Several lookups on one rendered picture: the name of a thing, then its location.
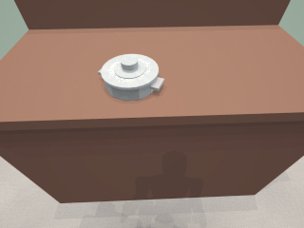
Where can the lid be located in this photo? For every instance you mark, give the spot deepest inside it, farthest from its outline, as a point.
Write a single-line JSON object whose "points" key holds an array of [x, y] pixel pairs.
{"points": [[145, 74]]}

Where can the table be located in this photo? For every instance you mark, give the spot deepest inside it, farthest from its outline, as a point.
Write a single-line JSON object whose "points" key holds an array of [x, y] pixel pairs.
{"points": [[227, 120]]}

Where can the knob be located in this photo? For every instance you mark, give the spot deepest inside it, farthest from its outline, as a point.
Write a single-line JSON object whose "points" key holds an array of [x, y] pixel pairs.
{"points": [[129, 63]]}

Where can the pot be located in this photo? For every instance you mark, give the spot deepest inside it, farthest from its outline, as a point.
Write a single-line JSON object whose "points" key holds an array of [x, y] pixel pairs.
{"points": [[133, 94]]}

